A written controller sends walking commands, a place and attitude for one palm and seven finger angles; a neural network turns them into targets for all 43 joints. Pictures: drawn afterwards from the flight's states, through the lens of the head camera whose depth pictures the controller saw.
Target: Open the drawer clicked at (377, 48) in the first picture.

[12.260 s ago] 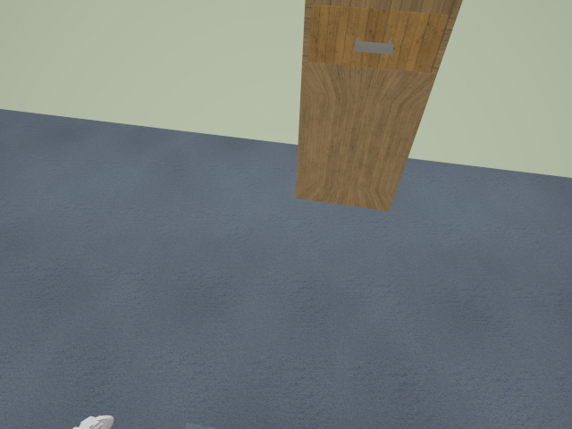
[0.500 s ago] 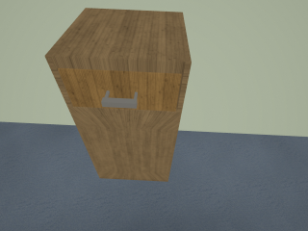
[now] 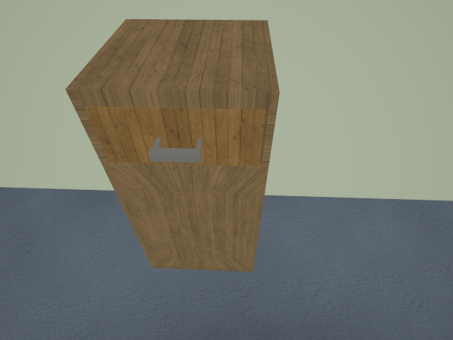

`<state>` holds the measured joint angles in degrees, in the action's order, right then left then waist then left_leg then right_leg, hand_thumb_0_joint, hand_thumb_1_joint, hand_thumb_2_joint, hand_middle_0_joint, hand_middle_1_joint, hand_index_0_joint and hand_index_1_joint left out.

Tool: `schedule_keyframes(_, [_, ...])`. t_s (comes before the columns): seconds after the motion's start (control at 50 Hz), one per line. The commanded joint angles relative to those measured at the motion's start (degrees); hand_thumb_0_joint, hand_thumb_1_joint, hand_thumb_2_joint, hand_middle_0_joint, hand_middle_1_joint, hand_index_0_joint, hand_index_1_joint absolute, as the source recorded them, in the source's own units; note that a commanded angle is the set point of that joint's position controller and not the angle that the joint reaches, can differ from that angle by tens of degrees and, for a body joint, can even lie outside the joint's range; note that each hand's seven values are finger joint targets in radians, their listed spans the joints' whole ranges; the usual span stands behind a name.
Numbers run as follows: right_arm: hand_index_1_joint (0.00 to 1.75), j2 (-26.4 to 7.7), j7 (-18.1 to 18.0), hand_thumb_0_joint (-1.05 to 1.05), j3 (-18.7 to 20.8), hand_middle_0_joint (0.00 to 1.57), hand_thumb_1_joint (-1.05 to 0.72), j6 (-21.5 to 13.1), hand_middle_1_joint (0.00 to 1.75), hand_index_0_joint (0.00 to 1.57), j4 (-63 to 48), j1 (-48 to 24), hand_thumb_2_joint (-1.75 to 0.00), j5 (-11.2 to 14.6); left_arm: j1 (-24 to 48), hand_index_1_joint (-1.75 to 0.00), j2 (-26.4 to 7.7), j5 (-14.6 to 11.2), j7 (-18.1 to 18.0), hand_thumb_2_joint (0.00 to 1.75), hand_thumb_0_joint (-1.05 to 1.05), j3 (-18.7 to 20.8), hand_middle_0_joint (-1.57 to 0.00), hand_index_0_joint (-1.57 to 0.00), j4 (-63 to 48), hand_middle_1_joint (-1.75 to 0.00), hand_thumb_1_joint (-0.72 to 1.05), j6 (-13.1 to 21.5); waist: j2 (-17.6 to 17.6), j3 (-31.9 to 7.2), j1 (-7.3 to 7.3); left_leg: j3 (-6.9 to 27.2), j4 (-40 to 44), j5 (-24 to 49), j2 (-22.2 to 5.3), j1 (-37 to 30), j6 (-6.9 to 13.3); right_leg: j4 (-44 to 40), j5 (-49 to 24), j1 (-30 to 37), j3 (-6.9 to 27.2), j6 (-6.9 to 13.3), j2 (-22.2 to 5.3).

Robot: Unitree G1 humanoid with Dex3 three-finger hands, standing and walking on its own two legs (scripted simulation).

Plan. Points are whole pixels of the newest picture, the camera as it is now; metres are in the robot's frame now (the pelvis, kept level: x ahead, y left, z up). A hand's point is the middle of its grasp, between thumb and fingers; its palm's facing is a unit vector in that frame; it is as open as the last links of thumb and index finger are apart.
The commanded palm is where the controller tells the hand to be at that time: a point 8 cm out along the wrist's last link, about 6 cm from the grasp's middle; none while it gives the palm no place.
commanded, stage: look again from close up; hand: left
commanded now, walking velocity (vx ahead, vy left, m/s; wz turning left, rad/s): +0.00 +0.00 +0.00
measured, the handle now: (177, 148) +0.54 +0.16 +0.02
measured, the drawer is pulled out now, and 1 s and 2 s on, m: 0.00 0.00 0.00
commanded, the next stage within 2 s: raise the hand with hooked fingers in 0.28 s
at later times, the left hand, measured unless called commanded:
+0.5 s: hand out of the picture +0.09 +0.17 -0.11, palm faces -0.11 -0.87 -0.49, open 7.3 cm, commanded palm +0.12 +0.20 -0.05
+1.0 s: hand (123, 300) +0.19 +0.20 -0.02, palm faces +0.06 -0.07 -1.00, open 9.7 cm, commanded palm +0.18 +0.19 +0.04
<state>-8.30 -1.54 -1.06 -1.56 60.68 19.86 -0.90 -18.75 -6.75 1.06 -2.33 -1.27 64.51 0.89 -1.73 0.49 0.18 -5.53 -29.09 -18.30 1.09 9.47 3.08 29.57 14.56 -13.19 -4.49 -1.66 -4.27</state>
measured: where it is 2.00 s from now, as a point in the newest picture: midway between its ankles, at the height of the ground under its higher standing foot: outside the picture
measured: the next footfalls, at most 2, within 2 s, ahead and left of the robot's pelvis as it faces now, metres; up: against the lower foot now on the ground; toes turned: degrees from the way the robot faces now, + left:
none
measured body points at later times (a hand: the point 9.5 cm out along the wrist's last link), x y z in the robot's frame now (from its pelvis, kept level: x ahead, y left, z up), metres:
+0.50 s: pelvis +0.00 -0.03 +0.00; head +0.01 -0.05 +0.45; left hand +0.10 +0.21 -0.08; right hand +0.04 -0.27 -0.15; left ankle -0.02 +0.08 -0.74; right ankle +0.01 -0.14 -0.74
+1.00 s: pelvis -0.02 -0.06 -0.03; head +0.03 -0.08 +0.42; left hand +0.18 +0.20 +0.03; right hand +0.25 -0.25 -0.11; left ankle -0.02 +0.08 -0.73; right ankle +0.01 -0.14 -0.74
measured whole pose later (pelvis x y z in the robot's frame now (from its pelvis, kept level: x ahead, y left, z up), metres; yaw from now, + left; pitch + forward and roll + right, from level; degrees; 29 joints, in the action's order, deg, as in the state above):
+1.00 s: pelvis -0.02 -0.06 -0.03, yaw +0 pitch +8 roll +1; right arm -12.0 0.2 0.7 3.1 31.3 1.5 -4.4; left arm -17.2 -21.7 60.1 -24.6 -1.3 1.6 2.8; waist -0.7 -3.6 -6.7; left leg -2.8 -45.8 -23.6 -2.6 29.7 -1.4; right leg 47.4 21.6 -33.8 -6.2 3.6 -1.7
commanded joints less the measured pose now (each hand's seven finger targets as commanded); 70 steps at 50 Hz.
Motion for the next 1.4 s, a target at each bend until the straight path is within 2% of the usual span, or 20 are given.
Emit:
schedule_keyframes(0.0, [0.30, -5.5, 0.0, 0.00, 0.6, 0.20, -0.90, -0.6, 0.30, 0.20, -1.8, 3.4, -0.90, 0.2, -2.7, -0.30, -5.0, -0.4, 0.1, 0.90, 0.00, 0.8, -0.20, -0.20, -2.3, -0.30, 0.90, 0.4, 1.8, 6.3, -0.01, 8.0, 10.3, 7.5, -7.4, 6.7, 0.0, -4.0, -3.7, 1.0, 3.6, 3.4, -1.7])
schedule_keyframes(0.34, [0.30, -4.8, -0.1, 0.00, 0.3, 0.20, -0.90, -0.2, 0.30, 0.20, 2.3, 1.6, -0.90, 0.2, -1.1, -0.30, -6.6, -0.5, 0.3, 0.90, 0.00, 1.4, -0.20, -0.20, -2.2, -0.30, 0.90, 0.7, 2.8, 4.5, -0.33, 5.6, 9.6, 9.8, -6.7, 2.7, -0.9, -6.7, -9.4, 3.7, 4.7, 3.8, -2.9])
schedule_keyframes(0.36, [0.30, -7.5, 0.3, 0.00, 1.4, 0.20, -0.90, -0.5, 0.30, 0.20, -1.8, -4.4, -0.90, 0.7, -5.0, -0.30, -9.5, -0.1, -2.1, 0.90, 0.00, 1.8, -0.20, -0.20, -0.3, -0.30, 0.90, 1.3, 14.0, 5.9, -2.57, 4.4, -2.1, 13.3, -8.0, 8.0, -2.8, -4.9, -35.2, 3.1, 7.3, 2.5, -5.7])
schedule_keyframes(0.38, [0.30, -16.5, -2.7, 0.00, 1.4, 0.20, -0.90, -8.4, 0.30, 0.20, -20.1, -5.3, -0.90, 3.6, 42.4, -0.32, -26.5, 10.1, -2.1, 0.89, 0.00, 1.0, -0.20, -0.20, -82.6, -0.32, 0.88, 11.5, -6.4, -23.2, 2.58, 4.4, 5.8, 21.8, -1.7, -7.6, -0.1, 0.2, -24.4, 6.8, 10.3, 4.1, 1.7])
schedule_keyframes(0.4, [0.30, -12.9, -4.7, 0.00, 2.3, 0.20, -0.90, -13.8, 0.30, 0.20, -19.0, -9.6, -0.90, 2.8, 15.0, -0.33, -23.2, 11.1, -6.8, 0.88, 0.00, 2.4, -0.20, -0.20, -69.0, -0.33, 0.85, 7.1, -17.4, -21.7, -2.50, 4.1, 5.3, 29.7, -3.2, -9.9, -1.1, 2.1, -9.2, 2.4, 5.3, 5.3, 2.7])
schedule_keyframes(0.42, [0.30, -9.6, -4.6, 0.00, 3.2, 0.20, -0.90, -15.6, 0.30, 0.20, -18.8, -10.2, -0.90, 4.5, 1.5, -0.34, -12.5, 11.0, -9.9, 0.87, 0.00, -2.3, -0.21, -0.21, -63.5, -0.34, 0.83, -1.7, -14.6, -11.6, -1.71, 4.9, 7.0, 24.0, -3.1, -2.2, -3.4, 3.1, -1.4, -2.2, 3.3, 4.7, 3.6])
schedule_keyframes(0.44, [0.30, -10.2, -4.7, 0.00, 2.8, 0.20, -0.90, -16.2, 0.30, 0.20, -18.1, -8.9, -0.90, 4.1, 0.9, -0.36, -8.0, 14.8, -10.3, 0.86, 0.00, -5.6, -0.21, -0.21, -63.2, -0.36, 0.81, -2.8, -7.8, -6.9, -0.07, 4.3, 5.6, 20.3, -3.4, 1.2, -2.8, 1.8, -3.3, -4.6, 1.8, 3.8, 4.0])
schedule_keyframes(0.46, [0.30, -12.4, -4.3, 0.00, 3.1, 0.20, -0.90, -16.6, 0.30, 0.20, -21.6, -12.2, -0.90, 3.1, 5.8, -0.37, -12.1, 19.4, -11.8, 0.85, 0.00, -4.4, -0.21, -0.21, -67.9, -0.37, 0.78, -2.4, -4.0, -1.2, 0.46, 6.4, 4.2, 13.6, -2.2, 5.5, -2.3, 0.9, -2.6, -7.9, 3.1, 4.3, 4.3])
schedule_keyframes(0.5, [0.30, -13.1, -3.4, 0.00, 3.5, 0.20, -0.90, -14.6, 0.30, 0.20, -24.7, -11.4, -0.90, 0.0, -0.4, -0.40, -14.1, 31.4, -15.1, 0.83, 0.00, -3.0, -0.21, -0.21, -65.3, -0.40, 0.74, -1.9, 6.3, -4.3, 0.08, 6.0, 0.1, 9.0, -0.9, 10.1, -1.7, 1.6, 3.2, -12.2, 2.7, 4.5, 4.7])
schedule_keyframes(0.54, [0.30, -12.8, -1.5, 0.00, 5.1, 0.20, -0.90, -11.2, 0.30, 0.20, -29.3, -12.8, -0.90, -1.2, -10.3, -0.43, -14.2, 42.2, -18.0, 0.81, 0.00, -1.3, -0.22, -0.22, -61.2, -0.43, 0.69, -1.5, 10.1, -6.6, -3.92, 4.5, -2.4, 7.6, 0.3, 14.2, -2.5, 2.0, 8.9, -11.9, 4.8, 4.8, 4.7])
schedule_keyframes(0.56, [0.30, -12.7, -0.5, 0.00, 5.4, 0.20, -0.90, -9.1, 0.30, 0.20, -31.1, -14.5, -0.90, -2.0, -16.3, -0.45, -12.4, 46.6, -19.0, 0.80, 0.00, -2.0, -0.22, -0.22, -58.0, -0.45, 0.67, -1.1, 13.0, -3.5, -5.55, 3.9, -3.1, 5.6, 0.5, 17.8, -2.7, 1.7, 10.0, -12.9, 6.2, 5.2, 4.8])
schedule_keyframes(0.64, [0.30, -12.5, 3.8, 0.00, 5.2, 0.20, -0.90, -1.1, 0.30, 0.20, -36.6, -20.4, -0.90, -1.8, -18.7, -0.51, -15.4, 56.7, -20.6, 0.76, 0.00, 1.0, -0.22, -0.22, -64.3, -0.51, 0.57, 2.6, 12.4, -7.2, -9.39, 2.3, -5.7, 6.5, 1.4, 23.6, -2.6, 5.4, 0.1, -8.5, 10.1, 5.8, 3.8])
schedule_keyframes(0.72, [0.30, -11.1, 4.2, 0.00, 5.0, 0.20, -0.90, 1.9, 0.30, 0.20, -38.3, -20.9, -0.90, -2.3, -8.0, -0.57, -22.4, 62.5, -24.3, 0.72, 0.00, 7.0, -0.23, -0.23, -73.1, -0.57, 0.48, 4.1, 6.4, -13.1, -8.60, 2.1, -9.2, 6.2, 2.7, 22.1, -2.0, 7.1, -1.5, -9.3, 13.7, 5.5, 3.8])
schedule_keyframes(0.78, [0.30, -10.4, 3.3, 0.00, 5.5, 0.20, -0.90, 2.8, 0.30, 0.20, -39.2, -19.9, -0.90, -3.2, 3.4, -0.62, -23.2, 62.3, -27.1, 0.69, 0.00, 6.8, -0.24, -0.24, -79.3, -0.62, 0.41, 4.0, 1.5, -17.0, -5.39, 2.6, -12.9, 5.3, 2.8, 16.5, -1.4, 6.6, 1.1, -14.7, 15.2, 5.4, 3.4])
schedule_keyframes(0.82, [0.30, -9.9, 2.1, 0.00, 5.1, 0.20, -0.90, 2.8, 0.30, 0.20, -38.4, -19.8, -0.90, -3.7, 12.9, -0.64, -25.3, 61.2, -27.9, 0.67, 0.00, 7.3, -0.24, -0.24, -82.0, -0.64, 0.36, 4.9, 2.9, -17.0, -2.69, 3.6, -15.3, 3.3, 2.8, 15.5, -1.0, 5.4, 4.5, -16.8, 16.2, 4.7, 3.0])
schedule_keyframes(0.92, [0.30, -9.8, 1.1, 0.00, 4.3, 0.20, -0.90, 2.5, 0.30, 0.20, -37.2, -20.9, -0.90, -3.6, 13.7, -0.72, -24.2, 58.5, -25.4, 0.62, 0.00, 5.0, -0.25, -0.25, -78.2, -0.72, 0.25, 3.0, 0.2, -17.7, -1.64, 3.8, -14.3, 4.9, 2.2, 13.9, -0.8, 5.2, -0.2, -14.0, 12.3, 4.1, 3.3])
schedule_keyframes(1.02, [0.30, -10.0, 0.1, 0.00, 2.7, 0.20, -0.90, 3.5, 0.30, 0.20, -36.9, -22.4, -0.90, -2.2, 7.0, -0.80, -24.0, 55.8, -18.2, 0.57, 0.00, 4.4, -0.25, -0.25, -73.3, -0.80, 0.13, -2.8, 5.1, -15.4, -4.53, 3.6, -7.3, 7.5, 1.2, 15.6, -1.0, 3.4, -7.1, -3.2, 9.2, 3.2, 3.4])
schedule_keyframes(1.12, [0.30, -10.2, 0.1, 0.00, 2.1, 0.20, -0.90, 3.6, 0.30, 0.20, -36.5, -21.9, -0.90, -2.0, 5.0, -0.87, -26.5, 55.1, -13.5, 0.52, 0.00, 7.1, -0.26, -0.26, -77.2, -0.87, 0.01, -2.1, 4.9, -13.4, -6.76, 3.6, -2.5, 11.5, 0.6, 13.2, -1.2, 2.2, -11.4, 2.3, 7.7, 3.4, 3.2])
schedule_keyframes(1.24, [0.30, -10.6, 0.4, 0.00, 3.5, 0.20, -0.90, 2.9, 0.30, 0.20, -35.5, -20.0, -0.90, -1.7, 10.0, -0.96, -27.5, 55.1, -15.3, 0.46, 0.00, 9.0, -0.27, -0.27, -81.9, -0.96, -0.13, 0.5, 1.2, -15.2, -6.53, 3.7, -0.7, 15.7, 0.4, 8.5, -1.4, 1.8, -13.6, 2.7, 5.6, 3.7, 3.2])
schedule_keyframes(1.38, [0.30, -11.3, 0.4, 0.00, 4.2, 0.20, -0.90, 3.3, 0.30, 0.20, -34.3, -20.0, -0.90, -0.4, 19.7, -1.07, -26.5, 54.3, -13.8, 0.39, 0.00, 5.2, -0.29, -0.29, -82.0, -1.07, -0.29, -1.8, -0.7, -14.8, -5.25, 4.2, 1.4, 19.6, -0.1, 3.3, -1.7, 0.6, -13.0, 1.4, 3.0, 3.9, 3.6])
